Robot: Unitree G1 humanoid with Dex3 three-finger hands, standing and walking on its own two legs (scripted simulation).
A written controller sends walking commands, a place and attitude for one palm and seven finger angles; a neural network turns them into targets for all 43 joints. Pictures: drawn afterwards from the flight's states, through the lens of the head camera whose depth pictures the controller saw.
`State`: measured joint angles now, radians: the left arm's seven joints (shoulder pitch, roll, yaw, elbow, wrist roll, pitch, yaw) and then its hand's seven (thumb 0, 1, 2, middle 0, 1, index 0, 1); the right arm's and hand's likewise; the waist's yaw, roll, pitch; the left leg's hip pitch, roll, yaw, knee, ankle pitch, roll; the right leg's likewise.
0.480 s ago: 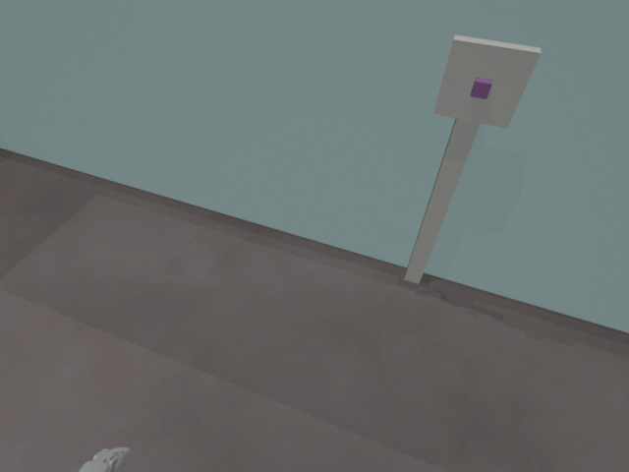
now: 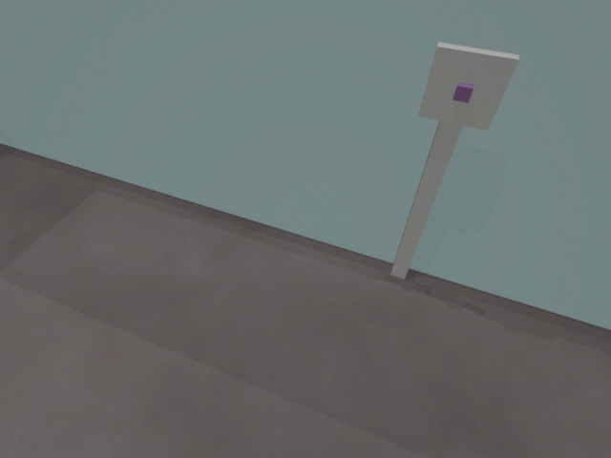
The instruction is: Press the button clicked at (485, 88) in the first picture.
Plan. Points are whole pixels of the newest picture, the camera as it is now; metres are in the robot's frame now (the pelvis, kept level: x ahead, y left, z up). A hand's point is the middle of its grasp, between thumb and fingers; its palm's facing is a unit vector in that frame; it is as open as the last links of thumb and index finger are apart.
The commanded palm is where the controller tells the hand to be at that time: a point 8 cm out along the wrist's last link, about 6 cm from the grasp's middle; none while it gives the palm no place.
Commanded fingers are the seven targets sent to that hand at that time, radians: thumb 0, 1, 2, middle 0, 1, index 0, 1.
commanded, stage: stand and wait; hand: left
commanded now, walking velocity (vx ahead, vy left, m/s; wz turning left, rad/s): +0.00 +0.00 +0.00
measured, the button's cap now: (463, 92) +0.92 -0.33 +0.05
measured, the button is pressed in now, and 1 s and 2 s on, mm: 0 0 0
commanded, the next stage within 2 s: look at it before walking up in 0.50 s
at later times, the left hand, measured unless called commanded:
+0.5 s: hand out of the picture +0.06 +0.24 -0.15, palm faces -0.04 -0.94 -0.34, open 7.4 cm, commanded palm none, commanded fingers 0.00 0.90 0.90 -0.20 -0.30 -0.20 -0.30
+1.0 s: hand out of the picture +0.07 +0.24 -0.15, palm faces -0.04 -0.94 -0.34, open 7.4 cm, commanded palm none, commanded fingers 0.00 0.90 0.90 -0.20 -0.30 -0.20 -0.30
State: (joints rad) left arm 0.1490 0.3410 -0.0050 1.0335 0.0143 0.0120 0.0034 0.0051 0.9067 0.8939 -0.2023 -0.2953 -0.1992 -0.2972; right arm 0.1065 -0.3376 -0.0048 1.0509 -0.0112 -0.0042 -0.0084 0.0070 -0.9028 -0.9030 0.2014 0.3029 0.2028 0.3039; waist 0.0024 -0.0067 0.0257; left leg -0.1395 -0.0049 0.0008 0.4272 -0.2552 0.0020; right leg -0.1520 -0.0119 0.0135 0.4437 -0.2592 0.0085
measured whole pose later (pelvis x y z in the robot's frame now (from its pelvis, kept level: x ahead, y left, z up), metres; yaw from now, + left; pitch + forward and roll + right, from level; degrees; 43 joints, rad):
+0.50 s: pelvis -0.02 -0.01 +0.00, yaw +0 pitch -2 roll +0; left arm 0.14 0.34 -0.01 1.08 0.01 0.00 0.00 0.00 0.91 0.89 -0.20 -0.30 -0.20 -0.30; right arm 0.13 -0.34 0.00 1.12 -0.01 -0.01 0.00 0.01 -0.90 -0.90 0.20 0.30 0.20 0.30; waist -0.01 0.00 0.03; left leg -0.14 0.01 0.00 0.38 -0.21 -0.01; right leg -0.16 0.00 0.02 0.40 -0.21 0.00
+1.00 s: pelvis -0.01 -0.01 +0.00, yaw +0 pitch -2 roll +0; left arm 0.13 0.34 -0.01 1.09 0.02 0.00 0.00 0.00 0.91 0.89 -0.20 -0.30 -0.20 -0.30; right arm 0.11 -0.34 0.00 1.12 -0.01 -0.01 -0.01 0.01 -0.90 -0.90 0.20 0.30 0.20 0.30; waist 0.00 0.00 0.03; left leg -0.13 0.01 0.00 0.36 -0.21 -0.01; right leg -0.14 0.00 0.02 0.38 -0.21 0.00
